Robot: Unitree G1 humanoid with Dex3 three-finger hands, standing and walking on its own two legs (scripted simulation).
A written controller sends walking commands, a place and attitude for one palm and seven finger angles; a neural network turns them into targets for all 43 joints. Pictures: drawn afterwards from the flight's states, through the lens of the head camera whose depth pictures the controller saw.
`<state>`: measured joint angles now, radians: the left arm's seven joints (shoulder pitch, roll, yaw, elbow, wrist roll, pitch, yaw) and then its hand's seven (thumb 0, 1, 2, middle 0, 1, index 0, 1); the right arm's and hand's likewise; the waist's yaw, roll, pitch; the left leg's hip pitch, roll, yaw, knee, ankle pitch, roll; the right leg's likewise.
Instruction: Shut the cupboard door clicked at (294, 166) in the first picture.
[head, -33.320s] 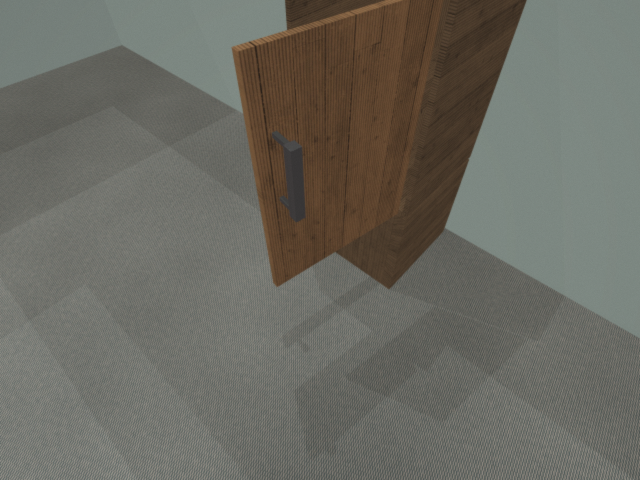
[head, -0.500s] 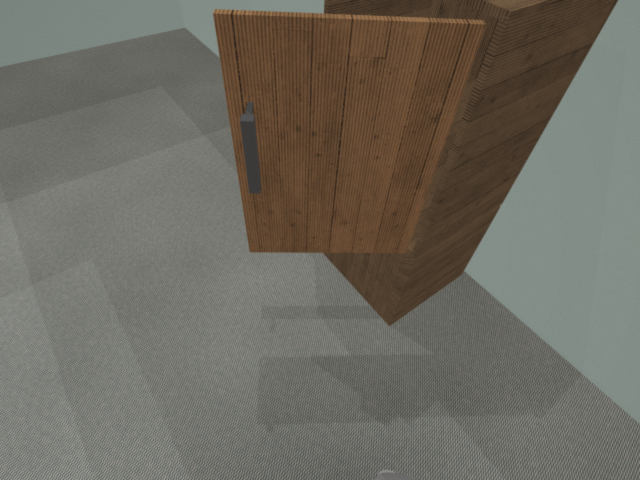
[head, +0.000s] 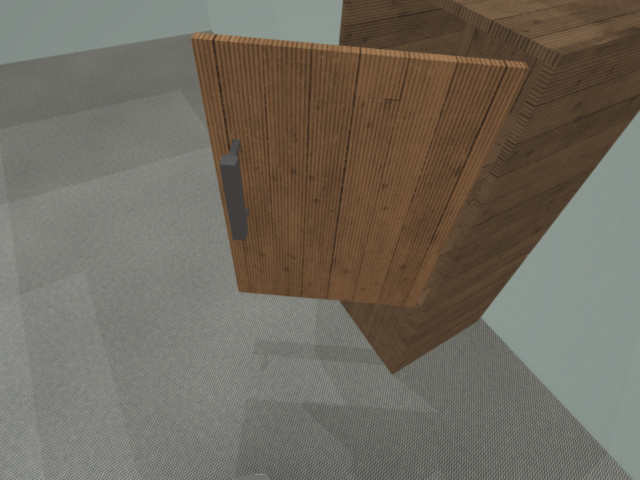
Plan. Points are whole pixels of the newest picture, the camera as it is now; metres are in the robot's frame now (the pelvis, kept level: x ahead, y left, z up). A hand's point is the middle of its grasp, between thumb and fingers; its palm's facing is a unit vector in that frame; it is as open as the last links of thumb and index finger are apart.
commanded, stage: come to a stop and stand still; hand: left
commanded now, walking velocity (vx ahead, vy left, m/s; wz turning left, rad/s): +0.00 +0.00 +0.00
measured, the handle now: (238, 192) +0.53 +0.18 +0.03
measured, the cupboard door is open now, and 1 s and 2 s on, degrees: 55 55 55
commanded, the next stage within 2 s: look again from close up in 0.98 s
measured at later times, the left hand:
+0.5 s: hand out of the picture +0.11 +0.17 -0.16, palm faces +0.02 -0.97 -0.24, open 7.4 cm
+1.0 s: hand out of the picture +0.07 +0.19 -0.15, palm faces -0.04 -0.96 -0.29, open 7.4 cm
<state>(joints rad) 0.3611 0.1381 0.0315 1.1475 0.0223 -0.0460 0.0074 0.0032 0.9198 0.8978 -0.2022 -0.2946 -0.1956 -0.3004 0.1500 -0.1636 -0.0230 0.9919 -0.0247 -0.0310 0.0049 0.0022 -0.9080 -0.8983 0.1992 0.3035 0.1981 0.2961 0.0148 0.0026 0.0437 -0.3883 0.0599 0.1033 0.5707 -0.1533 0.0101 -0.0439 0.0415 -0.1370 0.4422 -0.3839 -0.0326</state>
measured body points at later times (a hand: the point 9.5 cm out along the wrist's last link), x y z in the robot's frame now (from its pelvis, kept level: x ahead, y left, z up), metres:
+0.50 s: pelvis +0.05 -0.03 +0.01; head +0.09 -0.03 +0.45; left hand +0.11 +0.22 -0.15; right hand +0.11 -0.28 -0.15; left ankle +0.04 +0.08 -0.71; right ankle +0.06 -0.16 -0.73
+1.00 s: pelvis +0.02 -0.01 +0.00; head +0.03 -0.03 +0.45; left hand +0.08 +0.24 -0.13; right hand +0.08 -0.24 -0.15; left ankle +0.04 +0.09 -0.73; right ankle +0.04 -0.16 -0.73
